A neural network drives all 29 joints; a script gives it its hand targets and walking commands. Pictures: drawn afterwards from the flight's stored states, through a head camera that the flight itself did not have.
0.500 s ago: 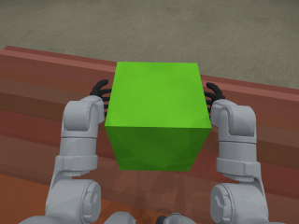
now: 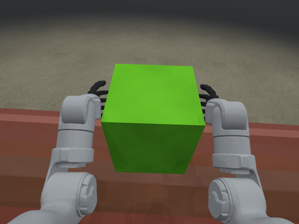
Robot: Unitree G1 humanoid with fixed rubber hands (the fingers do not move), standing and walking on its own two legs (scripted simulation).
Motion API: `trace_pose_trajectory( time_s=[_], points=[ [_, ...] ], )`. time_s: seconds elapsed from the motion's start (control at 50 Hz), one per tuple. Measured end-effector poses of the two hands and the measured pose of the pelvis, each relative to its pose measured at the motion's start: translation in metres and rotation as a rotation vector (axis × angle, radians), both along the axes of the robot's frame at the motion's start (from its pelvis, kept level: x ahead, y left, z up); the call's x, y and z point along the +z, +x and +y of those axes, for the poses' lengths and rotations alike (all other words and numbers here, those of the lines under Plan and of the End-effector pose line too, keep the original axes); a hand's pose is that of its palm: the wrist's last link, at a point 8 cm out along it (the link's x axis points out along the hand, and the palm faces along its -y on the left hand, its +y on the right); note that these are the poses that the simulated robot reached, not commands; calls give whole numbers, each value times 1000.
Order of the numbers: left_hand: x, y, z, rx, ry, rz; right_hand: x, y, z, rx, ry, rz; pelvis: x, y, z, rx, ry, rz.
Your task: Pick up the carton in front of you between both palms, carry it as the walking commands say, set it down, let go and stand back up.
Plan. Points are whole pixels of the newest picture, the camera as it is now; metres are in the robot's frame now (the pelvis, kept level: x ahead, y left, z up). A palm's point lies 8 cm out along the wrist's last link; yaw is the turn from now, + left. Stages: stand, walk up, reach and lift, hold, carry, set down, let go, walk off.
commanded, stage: carry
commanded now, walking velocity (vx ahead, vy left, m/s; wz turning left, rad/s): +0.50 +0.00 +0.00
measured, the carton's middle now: (151, 121) +0.37 -0.02 +0.10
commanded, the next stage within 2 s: none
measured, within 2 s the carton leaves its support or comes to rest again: neither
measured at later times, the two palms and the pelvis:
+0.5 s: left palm (90, 105) +0.65 +0.22 -0.08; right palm (154, 98) +0.69 -0.07 -0.07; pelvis +0.32 +0.03 -0.17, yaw +1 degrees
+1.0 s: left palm (100, 89) +1.02 +0.25 -0.26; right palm (144, 92) +0.99 -0.04 -0.26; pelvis +0.66 +0.13 -0.33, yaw +0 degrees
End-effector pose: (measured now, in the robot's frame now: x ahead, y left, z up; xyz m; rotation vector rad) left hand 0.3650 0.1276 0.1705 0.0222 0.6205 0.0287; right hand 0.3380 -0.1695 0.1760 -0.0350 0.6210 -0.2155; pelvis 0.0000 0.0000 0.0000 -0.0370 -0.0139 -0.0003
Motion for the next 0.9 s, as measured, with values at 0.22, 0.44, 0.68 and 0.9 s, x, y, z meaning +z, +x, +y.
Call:
trace_pose_trajectory(
  time_s=[0.22, 0.44, 0.68, 0.9],
  points=[
    [-141, 118, 27, 43, 12, 210, -145, 125, 27, 8, 54, 207, -56, 110, 32, -4, 26, 58],
    [-217, 256, 79, 184, -19, 38, -214, 308, 78, 140, 49, 38, -152, 278, 29, 22, 45, 49],
    [-290, 414, 121, 170, 27, 92, -301, 463, 120, 144, 65, 91, -216, 444, 63, -1, 12, 61],
    [-388, 603, 123, 18, 22, 115, -399, 602, 122, 10, 37, 114, -322, 606, 124, 11, 33, 50]
  ],
)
